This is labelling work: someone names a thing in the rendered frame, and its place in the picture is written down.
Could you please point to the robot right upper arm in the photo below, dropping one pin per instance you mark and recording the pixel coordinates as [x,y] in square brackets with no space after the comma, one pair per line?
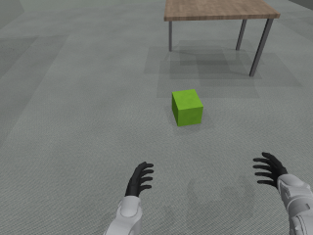
[301,225]

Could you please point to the left robot hand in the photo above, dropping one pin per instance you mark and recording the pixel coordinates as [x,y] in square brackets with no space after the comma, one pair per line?
[134,186]

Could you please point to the table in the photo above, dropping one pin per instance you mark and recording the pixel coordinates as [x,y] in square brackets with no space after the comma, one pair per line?
[217,10]

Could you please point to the left robot forearm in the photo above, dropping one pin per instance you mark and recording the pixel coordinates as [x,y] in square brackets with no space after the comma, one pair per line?
[128,217]

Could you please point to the right robot forearm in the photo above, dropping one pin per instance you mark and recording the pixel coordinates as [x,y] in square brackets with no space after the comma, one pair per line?
[296,195]

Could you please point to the right robot hand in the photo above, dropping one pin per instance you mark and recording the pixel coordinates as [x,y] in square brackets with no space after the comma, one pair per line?
[274,166]

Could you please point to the carton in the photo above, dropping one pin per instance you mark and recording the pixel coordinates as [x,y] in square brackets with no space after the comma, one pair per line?
[186,107]

